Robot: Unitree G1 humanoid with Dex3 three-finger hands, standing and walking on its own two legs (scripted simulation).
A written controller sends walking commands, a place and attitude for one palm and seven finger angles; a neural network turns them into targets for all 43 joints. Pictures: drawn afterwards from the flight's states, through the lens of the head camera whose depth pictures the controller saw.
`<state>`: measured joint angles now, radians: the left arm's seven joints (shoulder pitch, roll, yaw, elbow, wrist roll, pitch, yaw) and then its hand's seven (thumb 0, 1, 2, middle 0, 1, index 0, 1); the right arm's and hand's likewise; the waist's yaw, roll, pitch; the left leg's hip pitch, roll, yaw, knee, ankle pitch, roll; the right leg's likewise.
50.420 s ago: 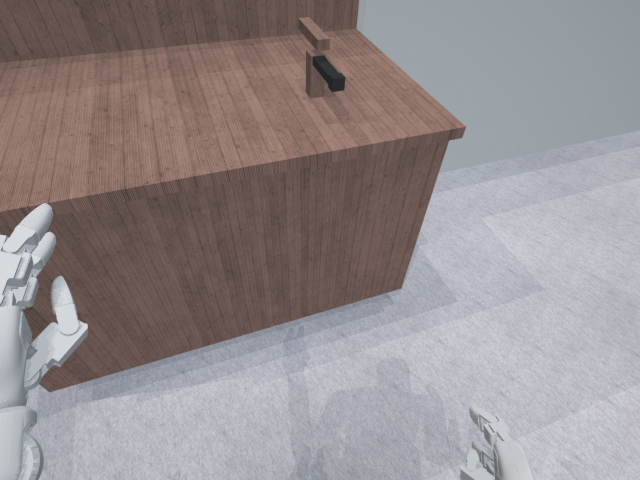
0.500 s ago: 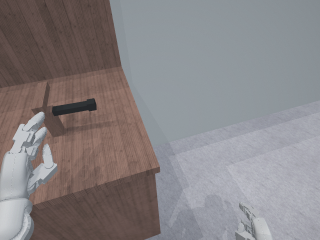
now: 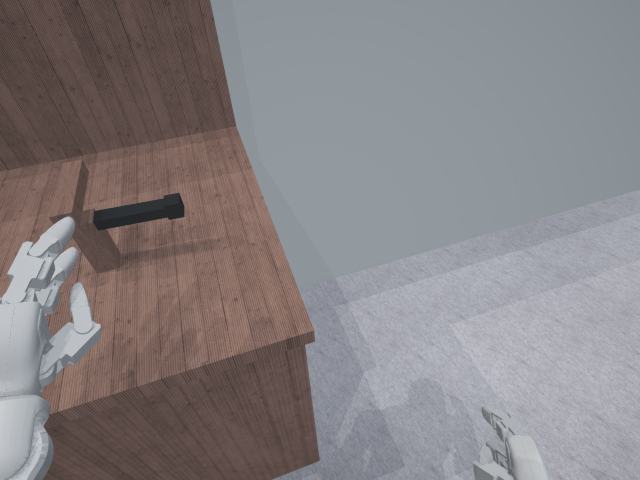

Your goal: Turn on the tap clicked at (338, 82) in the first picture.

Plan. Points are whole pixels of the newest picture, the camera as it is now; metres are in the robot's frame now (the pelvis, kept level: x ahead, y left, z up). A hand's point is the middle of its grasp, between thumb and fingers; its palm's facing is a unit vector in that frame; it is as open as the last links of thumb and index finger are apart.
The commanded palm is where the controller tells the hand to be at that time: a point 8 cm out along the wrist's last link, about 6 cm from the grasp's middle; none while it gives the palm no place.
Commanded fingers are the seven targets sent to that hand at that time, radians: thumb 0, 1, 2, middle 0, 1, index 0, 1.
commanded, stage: step back with the hand held close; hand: left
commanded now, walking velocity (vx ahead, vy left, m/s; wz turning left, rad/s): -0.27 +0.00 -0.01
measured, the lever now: (174, 206) +0.47 +0.28 +0.10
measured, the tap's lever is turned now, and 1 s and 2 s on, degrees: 86 86 86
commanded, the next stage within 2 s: stop stepping back and stand still in 1.22 s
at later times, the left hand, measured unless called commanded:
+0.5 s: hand (27, 382) +0.16 +0.28 +0.15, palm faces +0.38 -0.83 -0.41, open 7.4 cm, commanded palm +0.11 +0.32 +0.17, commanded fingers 0.00 0.90 0.90 -0.20 -0.30 -0.20 -0.30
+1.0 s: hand out of the picture +0.08 +0.34 +0.17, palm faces +0.46 -0.82 -0.34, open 7.4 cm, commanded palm +0.03 +0.37 +0.17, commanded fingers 0.00 0.90 0.90 -0.20 -0.30 -0.20 -0.30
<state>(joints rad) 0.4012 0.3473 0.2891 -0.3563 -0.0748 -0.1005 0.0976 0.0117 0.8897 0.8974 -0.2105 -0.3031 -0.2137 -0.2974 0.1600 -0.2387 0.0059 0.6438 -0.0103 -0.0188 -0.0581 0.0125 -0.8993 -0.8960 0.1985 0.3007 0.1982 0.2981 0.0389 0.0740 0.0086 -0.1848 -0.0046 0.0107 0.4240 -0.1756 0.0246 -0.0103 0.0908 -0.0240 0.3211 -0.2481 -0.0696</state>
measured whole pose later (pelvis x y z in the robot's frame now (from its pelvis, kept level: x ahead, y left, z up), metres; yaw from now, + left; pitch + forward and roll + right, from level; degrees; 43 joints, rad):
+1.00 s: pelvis -0.12 +0.08 -0.01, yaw +3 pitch +0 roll -6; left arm 0.39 0.39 0.34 -0.48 -0.04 -0.14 0.13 0.01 0.89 0.90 -0.21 -0.30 -0.22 -0.30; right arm 0.18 -0.19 -0.03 0.62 -0.02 -0.02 -0.05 0.01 -0.90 -0.90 0.20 0.30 0.20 0.30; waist 0.02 0.05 -0.04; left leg -0.42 -0.01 0.04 0.37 0.01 0.09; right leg -0.22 0.15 0.01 0.86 -0.45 -0.03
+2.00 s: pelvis -0.34 +0.23 -0.01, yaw +1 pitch -1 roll +0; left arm 0.41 0.32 0.29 -0.45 -0.07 -0.08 0.16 0.01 0.89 0.90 -0.21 -0.30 -0.21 -0.30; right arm 0.26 -0.25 -0.01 0.65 -0.01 -0.07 -0.10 0.01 -0.90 -0.90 0.20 0.30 0.20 0.30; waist -0.01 -0.02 -0.09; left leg -0.21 0.07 0.04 0.54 -0.36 0.04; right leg -0.26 0.04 -0.07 0.58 -0.32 -0.07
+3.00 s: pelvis -0.30 +0.22 +0.00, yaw +0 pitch -1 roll -1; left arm 0.46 0.34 0.30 -0.45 -0.07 -0.09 0.15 0.01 0.89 0.90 -0.21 -0.30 -0.21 -0.30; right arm 0.19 -0.22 0.00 0.60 0.00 -0.03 -0.07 0.01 -0.90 -0.90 0.20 0.30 0.20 0.30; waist 0.02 0.04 -0.01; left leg -0.20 0.04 0.03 0.48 -0.26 0.00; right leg -0.17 0.04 -0.06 0.42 -0.23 -0.04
